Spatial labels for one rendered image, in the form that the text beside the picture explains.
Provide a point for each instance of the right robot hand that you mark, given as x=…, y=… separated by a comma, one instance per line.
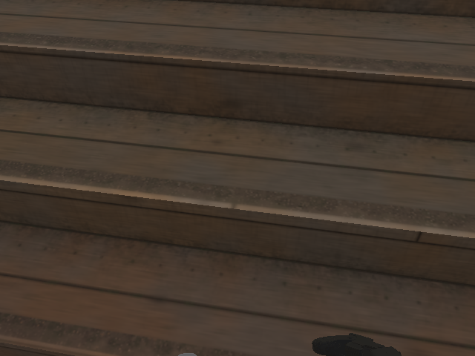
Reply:
x=351, y=345

